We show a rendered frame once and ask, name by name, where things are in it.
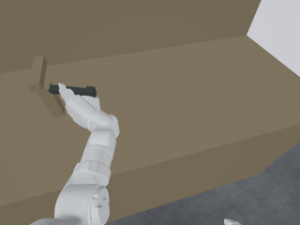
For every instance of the robot left hand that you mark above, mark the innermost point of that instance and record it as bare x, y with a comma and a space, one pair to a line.
80, 108

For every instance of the counter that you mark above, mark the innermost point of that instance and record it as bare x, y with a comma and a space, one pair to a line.
199, 104

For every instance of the tap lever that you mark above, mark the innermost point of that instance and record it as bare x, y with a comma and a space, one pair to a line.
88, 91

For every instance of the robot left forearm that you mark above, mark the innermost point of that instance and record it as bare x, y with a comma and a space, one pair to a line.
97, 157

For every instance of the left robot upper arm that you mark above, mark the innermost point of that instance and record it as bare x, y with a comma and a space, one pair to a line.
80, 204

